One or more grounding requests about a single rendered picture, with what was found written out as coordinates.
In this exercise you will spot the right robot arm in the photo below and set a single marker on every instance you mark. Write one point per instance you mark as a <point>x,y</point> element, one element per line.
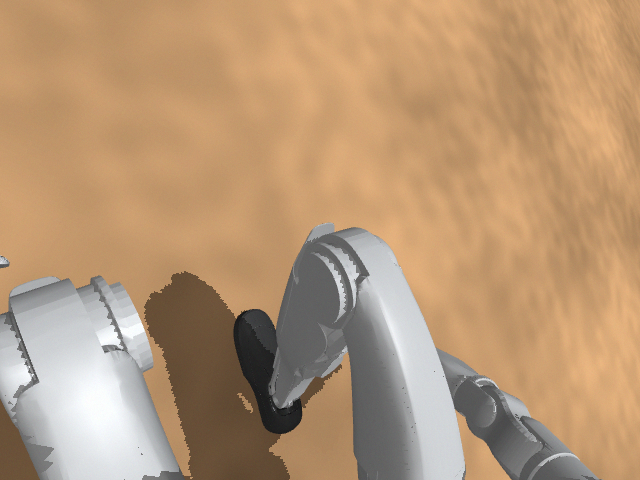
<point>524,447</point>

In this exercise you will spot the right robot hand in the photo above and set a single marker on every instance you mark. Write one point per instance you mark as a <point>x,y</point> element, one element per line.
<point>456,371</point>

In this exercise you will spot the right robot foot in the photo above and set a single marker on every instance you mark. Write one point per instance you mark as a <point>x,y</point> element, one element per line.
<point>256,346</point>

